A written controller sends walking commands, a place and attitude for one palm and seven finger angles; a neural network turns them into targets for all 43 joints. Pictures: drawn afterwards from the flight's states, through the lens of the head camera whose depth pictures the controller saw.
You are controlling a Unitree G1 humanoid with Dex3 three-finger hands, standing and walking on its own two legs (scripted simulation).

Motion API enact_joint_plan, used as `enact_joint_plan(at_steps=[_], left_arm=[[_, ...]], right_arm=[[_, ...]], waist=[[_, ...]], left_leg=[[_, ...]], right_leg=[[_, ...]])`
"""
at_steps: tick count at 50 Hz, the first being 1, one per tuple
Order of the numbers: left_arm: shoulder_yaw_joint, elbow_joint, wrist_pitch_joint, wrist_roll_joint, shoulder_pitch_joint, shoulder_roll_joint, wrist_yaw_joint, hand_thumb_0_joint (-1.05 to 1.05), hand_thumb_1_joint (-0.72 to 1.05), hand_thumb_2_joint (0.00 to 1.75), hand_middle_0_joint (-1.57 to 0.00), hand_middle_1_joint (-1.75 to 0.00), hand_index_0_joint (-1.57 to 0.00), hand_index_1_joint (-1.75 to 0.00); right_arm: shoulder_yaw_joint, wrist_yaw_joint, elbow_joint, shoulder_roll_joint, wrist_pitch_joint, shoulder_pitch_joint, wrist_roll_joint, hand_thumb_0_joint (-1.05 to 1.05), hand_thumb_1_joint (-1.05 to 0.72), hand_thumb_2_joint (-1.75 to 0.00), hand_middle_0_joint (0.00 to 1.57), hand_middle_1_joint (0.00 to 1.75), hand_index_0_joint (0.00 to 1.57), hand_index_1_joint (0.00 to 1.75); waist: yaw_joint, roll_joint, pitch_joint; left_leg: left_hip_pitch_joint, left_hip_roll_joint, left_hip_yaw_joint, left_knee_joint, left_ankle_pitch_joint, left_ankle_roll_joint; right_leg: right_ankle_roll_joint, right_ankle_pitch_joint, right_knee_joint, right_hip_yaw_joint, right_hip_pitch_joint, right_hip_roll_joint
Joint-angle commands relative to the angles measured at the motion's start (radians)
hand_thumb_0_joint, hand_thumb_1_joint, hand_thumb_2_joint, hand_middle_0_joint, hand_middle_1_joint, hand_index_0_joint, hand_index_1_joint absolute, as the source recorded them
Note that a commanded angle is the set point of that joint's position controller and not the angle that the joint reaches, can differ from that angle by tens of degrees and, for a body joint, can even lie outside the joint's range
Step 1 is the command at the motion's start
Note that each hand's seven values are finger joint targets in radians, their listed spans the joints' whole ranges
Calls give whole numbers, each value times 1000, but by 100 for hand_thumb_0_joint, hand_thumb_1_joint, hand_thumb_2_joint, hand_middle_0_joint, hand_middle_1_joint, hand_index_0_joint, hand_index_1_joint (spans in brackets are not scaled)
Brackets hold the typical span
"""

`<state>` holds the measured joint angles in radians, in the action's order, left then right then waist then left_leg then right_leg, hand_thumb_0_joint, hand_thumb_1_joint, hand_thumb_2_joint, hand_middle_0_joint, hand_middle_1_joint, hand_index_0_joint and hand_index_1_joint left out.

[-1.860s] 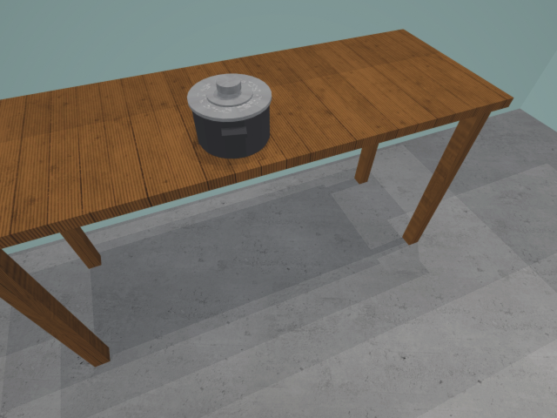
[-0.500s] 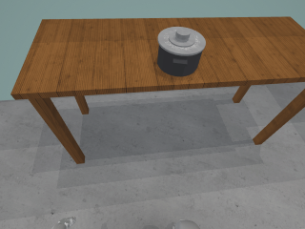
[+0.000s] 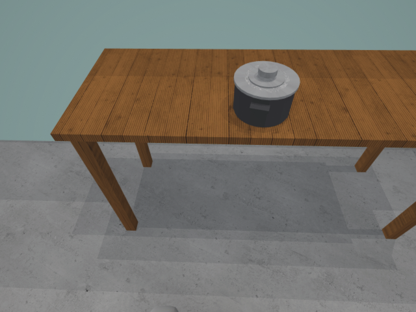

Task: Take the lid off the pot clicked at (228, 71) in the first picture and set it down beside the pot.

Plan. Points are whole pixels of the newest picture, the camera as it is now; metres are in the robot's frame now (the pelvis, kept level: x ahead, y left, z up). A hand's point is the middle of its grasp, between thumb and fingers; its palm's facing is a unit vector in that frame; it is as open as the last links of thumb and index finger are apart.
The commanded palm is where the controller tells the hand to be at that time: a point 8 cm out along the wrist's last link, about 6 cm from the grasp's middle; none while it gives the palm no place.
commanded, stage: take the last steps up to it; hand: left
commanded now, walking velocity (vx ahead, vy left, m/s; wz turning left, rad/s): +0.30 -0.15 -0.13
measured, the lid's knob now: (267, 70) +0.71 -0.11 +0.09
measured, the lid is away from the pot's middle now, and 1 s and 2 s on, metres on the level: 0.00 0.00 0.00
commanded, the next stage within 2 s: come to a stop and stand still in 0.52 s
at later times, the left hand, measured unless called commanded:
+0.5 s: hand (155, 275) +0.23 +0.15 -0.18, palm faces -0.09 -0.98 -0.17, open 7.3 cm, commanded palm none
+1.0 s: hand (192, 249) +0.29 +0.07 -0.17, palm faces +0.01 -0.96 -0.27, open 7.3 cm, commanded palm none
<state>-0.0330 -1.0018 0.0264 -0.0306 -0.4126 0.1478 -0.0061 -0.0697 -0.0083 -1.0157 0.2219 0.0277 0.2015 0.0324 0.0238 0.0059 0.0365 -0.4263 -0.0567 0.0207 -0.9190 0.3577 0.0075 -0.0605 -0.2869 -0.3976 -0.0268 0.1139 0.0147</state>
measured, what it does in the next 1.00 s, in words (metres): walks ahead: left foot, then right foot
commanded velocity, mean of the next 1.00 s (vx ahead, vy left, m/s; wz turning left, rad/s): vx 0.04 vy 0.00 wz -0.03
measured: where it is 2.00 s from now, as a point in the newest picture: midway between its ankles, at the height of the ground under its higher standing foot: outside the picture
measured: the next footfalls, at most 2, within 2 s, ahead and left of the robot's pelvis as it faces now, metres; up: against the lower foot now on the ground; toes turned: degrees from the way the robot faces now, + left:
left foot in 0.14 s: +0.09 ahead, +0.12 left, +0.00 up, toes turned +4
right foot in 0.60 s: +0.32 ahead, -0.22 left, +0.00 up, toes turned -11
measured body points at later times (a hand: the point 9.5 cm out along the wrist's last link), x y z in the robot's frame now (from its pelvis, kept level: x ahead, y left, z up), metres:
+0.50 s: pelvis +0.13 -0.04 -0.01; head +0.17 -0.02 +0.44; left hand +0.23 +0.21 -0.16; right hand +0.06 -0.26 -0.15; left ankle +0.05 +0.12 -0.74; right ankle +0.25 -0.21 -0.69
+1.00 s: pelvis +0.21 -0.12 -0.01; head +0.24 -0.13 +0.44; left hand +0.29 +0.12 -0.15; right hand +0.29 -0.37 -0.16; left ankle +0.24 +0.02 -0.66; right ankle +0.28 -0.21 -0.74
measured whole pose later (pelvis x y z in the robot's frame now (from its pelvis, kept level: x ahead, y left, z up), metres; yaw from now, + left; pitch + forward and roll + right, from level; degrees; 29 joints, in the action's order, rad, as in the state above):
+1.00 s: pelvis +0.21 -0.12 -0.01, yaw -3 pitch -1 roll +2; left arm -0.05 -0.94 -0.01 -0.03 -0.18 0.17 -0.05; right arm -0.07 0.01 -0.97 0.20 0.08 0.11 0.03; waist 0.02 0.00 0.09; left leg -0.58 0.00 -0.01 -1.18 0.40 0.06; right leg -0.06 -0.16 -0.52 -0.13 0.35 -0.05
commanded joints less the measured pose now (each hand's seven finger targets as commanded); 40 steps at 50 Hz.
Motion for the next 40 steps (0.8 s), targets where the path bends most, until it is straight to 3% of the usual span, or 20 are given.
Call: enact_joint_plan(at_steps=[1, 5, 6, 7, 8, 9, 10, 13, 17, 20, 24, 26, 28, 29, 30, 31, 32, 33, 36, 40], left_arm=[[-38, 2, 20, 3, -94, 164, -9, 0, 90, 90, -20, -30, -20, -30], [-38, -21, 13, 14, -56, 141, 0, 0, 90, 90, -20, -30, -20, -30], [-33, -23, 15, 16, -63, 108, 6, 0, 90, 90, -20, -30, -20, -30], [-24, -5, 18, 17, -81, 58, 15, 0, 90, 90, -20, -30, -20, -30], [-30, 23, 14, 3, -15, 101, 12, 0, 90, 90, -20, -30, -20, -30], [-43, 26, 5, -11, 15, 119, 13, 0, 90, 90, -20, -30, -20, -30], [-47, 12, -4, -15, 33, 107, 17, 0, 90, 90, -20, -30, -20, -30], [-48, -4, -17, -5, 1, 79, 37, 0, 90, 90, -20, -30, -20, -30], [-49, 33, -31, -2, 85, 70, 43, 0, 90, 90, -20, -30, -20, -30], [-36, 65, -36, 2, 161, 56, 49, 0, 90, 90, -20, -30, -20, -30], [-28, 99, -27, 9, 266, 64, 54, 0, 90, 90, -20, -30, -20, -30], [-35, 94, -21, 9, 249, 91, 52, 0, 90, 90, -20, -30, -20, -30], [-51, 51, -10, 8, 98, 136, 46, 0, 90, 90, -20, -30, -20, -30], [-68, 4, 1, 3, -37, 199, 37, 0, 90, 90, -20, -30, -20, -30], [-94, -12, 4, -1, -107, 314, 20, 0, 90, 90, -20, -30, -20, -30], [-88, -12, 0, 20, -134, 317, 9, 0, 90, 90, -20, -30, -20, -30], [-74, 16, -6, 20, -38, 277, -3, 0, 90, 90, -20, -30, -20, -30], [-61, 37, -1, 16, 58, 235, -8, 0, 90, 90, -20, -30, -20, -30], [-38, 88, 1, 12, 209, 155, -33, 0, 90, 90, -20, -30, -20, -30], [-54, 80, -10, 10, 150, 192, -51, 0, 90, 90, -20, -30, -20, -30]], right_arm=[[6, 4, 93, 7, -57, -119, -12, 0, -90, -90, 20, 30, 20, 30], [6, 28, 16, 14, -87, 45, -14, 0, -90, -90, 20, 30, 20, 30], [-10, 41, -23, 73, -98, 159, -14, 0, -90, -90, 20, 30, 20, 30], [-41, 48, -40, 191, -101, 271, -5, 0, -90, -90, 20, 30, 20, 30], [-42, 53, -34, 214, -89, 303, -5, 0, -90, -90, 20, 30, 20, 30], [-29, 50, -30, 167, -83, 250, -2, 0, -90, -90, 20, 30, 20, 30], [-11, 53, -26, 99, -89, 200, -3, 0, -90, -90, 20, 30, 20, 30], [12, 59, -8, 48, -114, 140, -12, 0, -90, -90, 20, 30, 20, 30], [9, 63, -23, 52, -126, 193, -11, 0, -90, -90, 20, 30, 20, 30], [6, 58, -37, 74, -120, 202, -7, 0, -90, -90, 20, 30, 20, 30], [0, 53, -50, 99, -106, 237, 2, 0, -90, -90, 20, 30, 20, 30], [-10, 50, -57, 123, -98, 245, 3, 0, -90, -90, 20, 30, 20, 30], [-12, 45, -56, 129, -90, 231, 0, 0, -90, -90, 20, 30, 20, 30], [-10, 38, -60, 112, -87, 238, -8, 0, -90, -90, 20, 30, 20, 30], [9, 34, -47, 20, -84, 309, -22, 0, -90, -90, 20, 30, 20, 30], [13, 45, -23, 48, -71, 247, -28, 0, -90, -90, 20, 30, 20, 30], [9, 45, -20, 30, -59, 247, -29, 0, -90, -90, 20, 30, 20, 30], [11, 41, -37, 8, -58, 235, -27, 0, -90, -90, 20, 30, 20, 30], [25, 48, -70, -8, -29, 268, -27, 0, -90, -90, 20, 30, 20, 30], [12, 40, -26, 5, 15, 177, -23, 0, -90, -90, 20, 30, 20, 30]], waist=[[31, -145, 42], [-55, -104, -7], [-103, -9, -74], [-133, 244, -116], [-152, 188, -46], [-124, 104, 43], [-92, 145, 109], [-26, 112, 106], [-29, 89, 95], [-32, 145, 108], [-72, 196, 96], [-60, 170, 58], [19, 69, -33], [77, -57, -124], [87, -388, -265], [101, -321, -286], [59, -173, -206], [28, -205, -153], [-51, -89, -99], [-11, -74, -92]], left_leg=[[-57, 23, 62, 176, 37, -7], [319, 53, 100, 485, -125, -24], [552, -55, -27, 534, -127, -55], [683, -344, -412, 619, -55, -145], [589, -447, -521, 697, -19, -225], [447, -410, -437, 727, 63, -231], [326, -355, -380, 757, 33, -194], [292, -274, -164, 744, -261, -163], [327, -247, -56, 715, -477, -163], [343, -227, 11, 719, -457, -143], [323, -220, 45, 682, -510, -114], [312, -238, 43, 614, -515, -103], [254, -186, 69, 422, -511, -64], [108, -128, 105, 207, -373, -35], [-129, 23, 152, -141, 204, 4], [-122, 20, 22, -334, 312, -16], [-101, -10, -15, -390, 241, -24], [-93, -23, -28, -408, 178, -20], [10, -37, -48, -236, 100, 18], [-64, 13, -46, -223, 81, 41]], right_leg=[[-169, 160, 164, 278, -40, -227], [-101, 239, -15, 186, 118, -135], [-63, 216, -208, 143, 255, -94], [-1, -143, -466, 32, 492, -4], [5, -263, -651, 45, 567, -21], [5, -216, -725, 81, 576, -63], [19, -127, -765, 94, 577, -85], [48, 8, -787, 81, 561, -106], [59, 40, -744, 48, 617, -119], [65, 103, -604, 5, 626, -135], [45, 125, -330, -72, 450, -106], [29, 107, -250, -79, 327, -90], [18, 151, -132, -106, 64, -40], [-10, 170, -129, -40, -186, -82], [-113, 281, -28, 319, -404, -363], [-157, 357, 69, 414, -294, -410], [-173, 235, 107, 367, -144, -410], [-143, 296, 97, 346, -31, -377], [-127, 612, 56, 149, 116, -327], [-174, 692, 48, 177, 100, -380]])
